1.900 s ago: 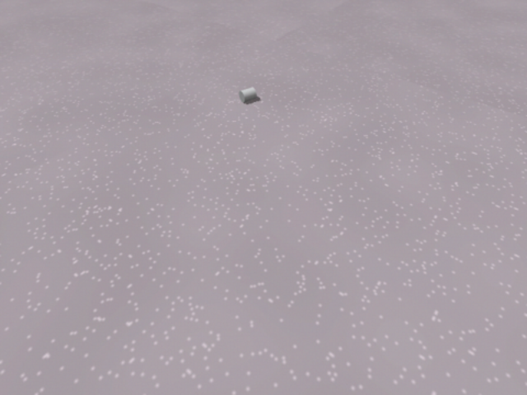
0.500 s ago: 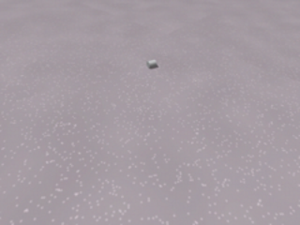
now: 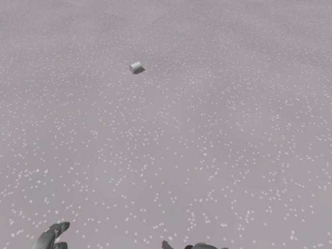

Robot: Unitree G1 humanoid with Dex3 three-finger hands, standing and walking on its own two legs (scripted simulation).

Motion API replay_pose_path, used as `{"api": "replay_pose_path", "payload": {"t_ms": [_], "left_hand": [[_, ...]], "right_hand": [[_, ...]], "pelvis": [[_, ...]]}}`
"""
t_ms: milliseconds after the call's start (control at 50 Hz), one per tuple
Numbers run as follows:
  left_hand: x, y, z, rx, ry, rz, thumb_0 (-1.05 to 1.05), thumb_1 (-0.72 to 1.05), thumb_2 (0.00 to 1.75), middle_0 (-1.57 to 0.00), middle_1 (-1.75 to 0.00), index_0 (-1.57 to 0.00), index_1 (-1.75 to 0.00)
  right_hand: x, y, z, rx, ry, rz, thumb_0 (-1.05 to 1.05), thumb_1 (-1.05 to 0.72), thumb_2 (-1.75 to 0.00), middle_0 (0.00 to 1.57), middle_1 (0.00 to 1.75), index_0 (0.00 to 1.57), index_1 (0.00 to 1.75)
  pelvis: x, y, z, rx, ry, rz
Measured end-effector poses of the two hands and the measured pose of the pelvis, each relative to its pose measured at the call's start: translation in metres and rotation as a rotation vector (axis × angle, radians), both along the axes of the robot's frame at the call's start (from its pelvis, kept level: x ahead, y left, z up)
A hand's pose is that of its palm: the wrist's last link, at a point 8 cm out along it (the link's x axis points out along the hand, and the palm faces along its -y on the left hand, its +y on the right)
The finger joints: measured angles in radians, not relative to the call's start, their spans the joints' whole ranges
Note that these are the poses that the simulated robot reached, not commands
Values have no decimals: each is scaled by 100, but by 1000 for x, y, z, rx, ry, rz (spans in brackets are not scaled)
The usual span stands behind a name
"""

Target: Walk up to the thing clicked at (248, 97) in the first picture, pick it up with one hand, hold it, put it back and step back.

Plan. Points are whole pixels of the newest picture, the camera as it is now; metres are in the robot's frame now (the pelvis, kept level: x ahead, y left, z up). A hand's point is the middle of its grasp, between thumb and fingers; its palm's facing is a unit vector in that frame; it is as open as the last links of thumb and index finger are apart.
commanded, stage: walk up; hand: left
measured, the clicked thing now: (135, 67) +1.88 +0.21 -0.70
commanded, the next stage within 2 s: none
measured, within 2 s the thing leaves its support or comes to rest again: neither
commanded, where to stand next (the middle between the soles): +1.44 -0.02 m, yaw +1 degrees
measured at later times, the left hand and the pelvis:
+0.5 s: hand (56, 197) +0.34 +0.34 -0.14, palm faces -0.03 -0.93 -0.37, open 7.4 cm; pelvis +0.31 +0.04 +0.01, yaw +0 degrees
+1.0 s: hand (98, 100) +0.72 +0.25 -0.09, palm faces -0.05 -0.92 -0.39, open 7.4 cm; pelvis +0.59 -0.02 +0.02, yaw -1 degrees
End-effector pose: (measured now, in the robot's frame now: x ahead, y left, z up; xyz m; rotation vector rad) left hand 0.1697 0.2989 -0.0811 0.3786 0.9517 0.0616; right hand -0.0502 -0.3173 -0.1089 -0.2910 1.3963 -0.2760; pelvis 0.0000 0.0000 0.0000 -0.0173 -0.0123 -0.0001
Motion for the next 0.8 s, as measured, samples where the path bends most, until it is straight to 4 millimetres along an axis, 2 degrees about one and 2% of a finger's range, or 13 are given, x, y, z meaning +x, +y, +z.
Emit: {"api": "replay_pose_path", "payload": {"t_ms": [40, 80, 180, 260, 320, 380, 440, 500, 620, 700, 800], "left_hand": [[26, -11, 3, -10, -42, 4, 0, 90, 90, -20, -30, -20, -30], [41, -17, 10, -24, -55, 26, 0, 90, 90, -20, -30, -21, -30], [54, -12, 19, -22, 0, 79, 0, 90, 90, -21, -30, -21, -30], [62, 9, 17, -2, 77, 116, 0, 90, 90, -21, -30, -21, -30], [75, 31, 10, 10, 122, 151, 0, 90, 90, -21, -30, -21, -30], [96, 54, -2, 19, 164, 186, 0, 90, 90, -21, -30, -21, -30], [125, 76, -20, 40, 212, 202, 0, 90, 90, -21, -30, -21, -30], [163, 80, -22, 44, 246, 184, 1, 90, 90, -20, -30, -20, -30], [256, 71, -7, 3, 205, 113, 1, 90, 90, -20, -30, -20, -30], [319, 60, 4, -2, 190, 74, 0, 90, 90, -20, -30, -20, -30], [406, 41, 12, 23, 155, 42, 0, 90, 90, -20, -30, -21, -30]], "right_hand": [[36, -1, -1, 10, -15, 6, 1, -90, -90, 20, 30, 20, 30], [79, -2, 4, 22, -58, 37, 1, -91, -90, 20, 30, 20, 30], [194, -4, 25, 26, -207, 127, 1, -91, -90, 20, 30, 20, 30], [276, -3, 42, 10, -277, 179, 0, -91, -90, 20, 30, 20, 30], [334, 2, 50, -9, -300, 215, 0, -91, -90, 20, 30, 20, 30], [392, 12, 53, -35, -319, 240, 0, -91, -90, 20, 30, 20, 30], [443, 24, 49, -73, -361, 256, 0, -91, -90, 20, 30, 20, 30], [472, 37, 53, -68, -396, 219, 0, -91, -90, 20, 30, 20, 30], [496, 49, 60, -37, -336, 159, 0, -90, -90, 20, 30, 20, 30], [509, 42, 53, -16, -270, 124, 0, -90, -90, 21, 30, 20, 30], [536, 20, 34, 3, -196, 70, 0, -90, -90, 21, 30, 20, 30]], "pelvis": [[22, -6, 2, 5, -8, -1], [43, -7, 10, 3, -17, 5], [101, -5, 26, -9, -26, 2], [150, 1, 30, -16, -19, 1], [190, 9, 28, -23, -14, 3], [236, 21, 19, -28, -10, 3], [278, 37, 6, -4, -11, -3], [310, 44, 9, 4, -14, -7], [373, 45, 27, 28, -17, -29], [418, 40, 32, 36, -14, -31], [479, 23, 26, 53, -11, -34]]}}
